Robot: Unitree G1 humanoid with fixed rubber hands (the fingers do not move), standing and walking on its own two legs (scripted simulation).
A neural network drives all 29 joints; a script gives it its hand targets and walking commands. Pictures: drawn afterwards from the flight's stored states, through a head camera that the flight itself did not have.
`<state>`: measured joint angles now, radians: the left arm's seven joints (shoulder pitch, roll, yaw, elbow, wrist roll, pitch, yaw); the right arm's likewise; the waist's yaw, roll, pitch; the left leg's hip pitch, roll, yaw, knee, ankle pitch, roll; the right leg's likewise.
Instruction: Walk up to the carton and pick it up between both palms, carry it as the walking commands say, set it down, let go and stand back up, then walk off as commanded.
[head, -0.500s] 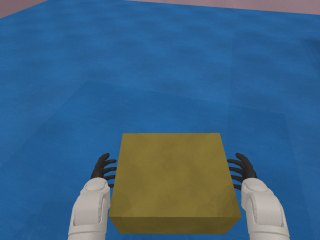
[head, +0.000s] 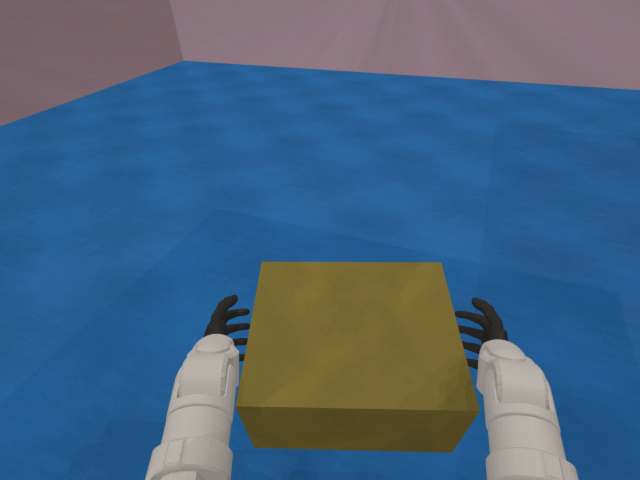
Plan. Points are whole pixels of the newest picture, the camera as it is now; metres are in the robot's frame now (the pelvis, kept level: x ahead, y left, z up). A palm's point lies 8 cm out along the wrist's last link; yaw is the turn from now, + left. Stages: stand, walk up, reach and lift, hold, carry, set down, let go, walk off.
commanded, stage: hold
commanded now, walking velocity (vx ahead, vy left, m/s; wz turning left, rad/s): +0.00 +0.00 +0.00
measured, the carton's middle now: (351, 351) +0.34 -0.03 -0.02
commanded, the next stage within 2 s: set down in 0.24 s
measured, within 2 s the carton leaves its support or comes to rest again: neither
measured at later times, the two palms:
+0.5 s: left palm (200, 355) +0.30 +0.18 +0.03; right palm (471, 357) +0.29 -0.18 +0.03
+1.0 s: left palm (228, 378) +0.33 +0.17 -0.07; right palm (460, 384) +0.32 -0.19 -0.07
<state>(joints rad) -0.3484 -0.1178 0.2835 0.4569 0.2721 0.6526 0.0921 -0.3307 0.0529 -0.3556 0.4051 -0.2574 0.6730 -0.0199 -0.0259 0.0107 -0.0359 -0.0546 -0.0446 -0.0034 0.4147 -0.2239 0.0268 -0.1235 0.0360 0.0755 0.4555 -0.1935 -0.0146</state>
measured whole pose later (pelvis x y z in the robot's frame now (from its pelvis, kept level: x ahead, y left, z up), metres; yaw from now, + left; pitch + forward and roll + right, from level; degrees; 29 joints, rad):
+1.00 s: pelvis +0.01 +0.02 -0.02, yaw +1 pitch +17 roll +0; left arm -0.35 -0.10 0.30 0.50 0.20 0.35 0.05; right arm -0.35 0.04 -0.39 0.48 -0.20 0.36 0.00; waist -0.05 0.03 -0.07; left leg -0.65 -0.08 -0.04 0.66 -0.29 0.05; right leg -0.68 0.04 0.08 0.63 -0.24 0.01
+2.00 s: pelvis -0.05 +0.00 -0.17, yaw +2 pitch +42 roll -1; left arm -0.85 0.07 0.32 0.69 0.13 0.36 0.13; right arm -0.79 -0.01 -0.45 0.60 -0.12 0.36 -0.12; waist -0.04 0.01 -0.22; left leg -1.65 -0.11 -0.05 1.37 -0.45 0.02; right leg -1.67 0.07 0.04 1.33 -0.39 0.01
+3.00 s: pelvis -0.11 +0.00 -0.31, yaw +3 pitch +29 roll +0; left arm -1.45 0.33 0.23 0.69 -0.01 0.38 0.15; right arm -1.35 -0.21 -0.37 0.55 0.06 0.38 -0.24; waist -0.02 0.00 0.55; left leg -1.87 -0.13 -0.02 1.90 -0.53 -0.01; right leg -1.90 0.09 0.02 1.86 -0.46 0.03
